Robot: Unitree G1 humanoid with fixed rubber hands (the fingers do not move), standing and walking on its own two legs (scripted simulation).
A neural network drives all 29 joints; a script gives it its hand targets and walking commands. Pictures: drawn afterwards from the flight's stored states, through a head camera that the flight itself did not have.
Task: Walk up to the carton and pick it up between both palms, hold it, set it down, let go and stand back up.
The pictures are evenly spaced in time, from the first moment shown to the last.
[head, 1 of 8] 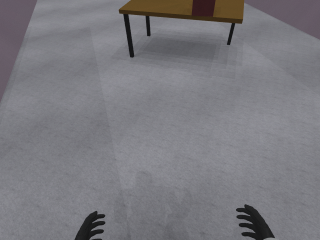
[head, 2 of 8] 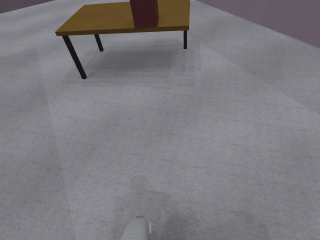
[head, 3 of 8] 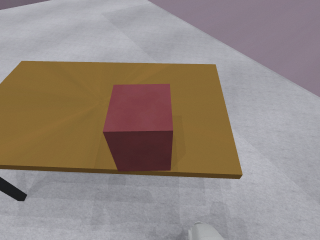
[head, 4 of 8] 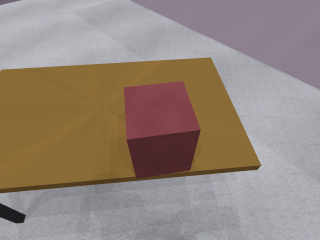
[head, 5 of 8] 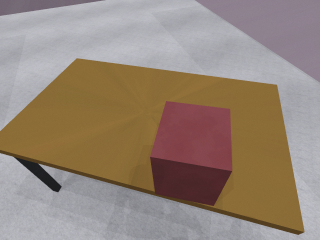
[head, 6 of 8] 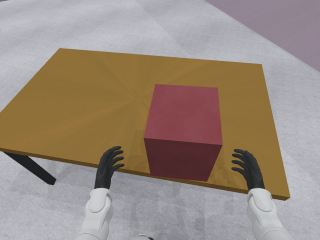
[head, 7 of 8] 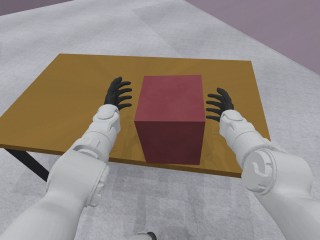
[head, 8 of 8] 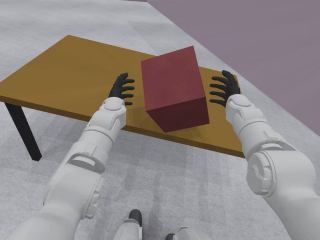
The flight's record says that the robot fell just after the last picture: yes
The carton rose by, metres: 0.06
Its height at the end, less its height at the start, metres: +0.06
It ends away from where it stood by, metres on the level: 0.08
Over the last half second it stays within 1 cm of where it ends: no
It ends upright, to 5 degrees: no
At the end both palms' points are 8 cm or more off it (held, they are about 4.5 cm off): yes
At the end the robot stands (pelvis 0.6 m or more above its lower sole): yes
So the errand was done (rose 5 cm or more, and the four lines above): no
